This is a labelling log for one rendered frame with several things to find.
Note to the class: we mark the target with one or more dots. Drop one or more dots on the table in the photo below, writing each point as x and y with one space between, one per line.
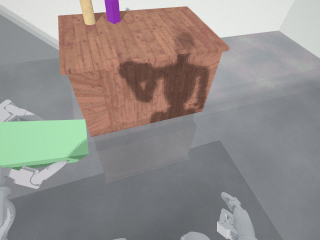
154 65

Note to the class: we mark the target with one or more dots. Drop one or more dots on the left robot forearm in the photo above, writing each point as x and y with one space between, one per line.
7 212

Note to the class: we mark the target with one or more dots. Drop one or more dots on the right robot hand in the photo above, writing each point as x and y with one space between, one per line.
233 226

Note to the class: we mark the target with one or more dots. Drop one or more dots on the left robot hand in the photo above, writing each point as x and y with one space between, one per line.
26 176

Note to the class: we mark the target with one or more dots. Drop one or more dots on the sponge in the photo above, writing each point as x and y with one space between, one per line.
36 144

